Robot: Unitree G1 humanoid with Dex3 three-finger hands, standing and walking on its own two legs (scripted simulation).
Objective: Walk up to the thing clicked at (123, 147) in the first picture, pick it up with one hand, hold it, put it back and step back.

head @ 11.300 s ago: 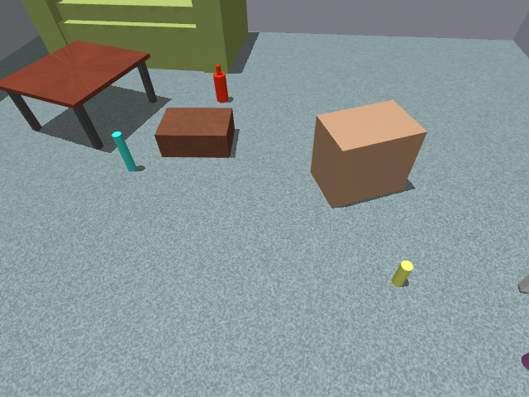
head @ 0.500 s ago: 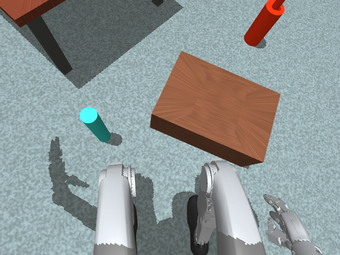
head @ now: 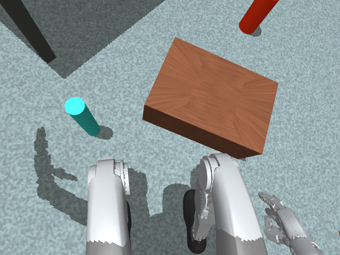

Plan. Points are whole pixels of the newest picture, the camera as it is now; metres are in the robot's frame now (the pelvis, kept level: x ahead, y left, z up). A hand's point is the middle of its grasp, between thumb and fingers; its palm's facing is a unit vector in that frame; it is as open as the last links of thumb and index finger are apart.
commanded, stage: approach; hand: left
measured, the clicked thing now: (86, 120) +0.46 +0.25 -0.26
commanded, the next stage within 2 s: close in in 0.30 s
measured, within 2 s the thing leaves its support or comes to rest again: neither
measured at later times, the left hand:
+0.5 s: hand (51, 139) +0.39 +0.32 -0.23, palm faces +0.14 -0.99 +0.05, open 17.6 cm
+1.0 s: hand (80, 134) +0.41 +0.25 -0.25, palm faces +0.17 -0.99 +0.02, open 17.5 cm
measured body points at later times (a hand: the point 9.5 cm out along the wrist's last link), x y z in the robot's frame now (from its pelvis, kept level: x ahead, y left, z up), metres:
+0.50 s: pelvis -0.01 +0.01 -0.09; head +0.23 +0.14 +0.27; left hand +0.37 +0.38 -0.23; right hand +0.15 -0.26 -0.15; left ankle +0.08 +0.13 -0.35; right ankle +0.10 -0.12 -0.35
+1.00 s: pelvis -0.02 +0.01 -0.10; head +0.21 +0.15 +0.26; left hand +0.39 +0.31 -0.25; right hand +0.13 -0.26 -0.14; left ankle +0.08 +0.13 -0.35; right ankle +0.10 -0.12 -0.35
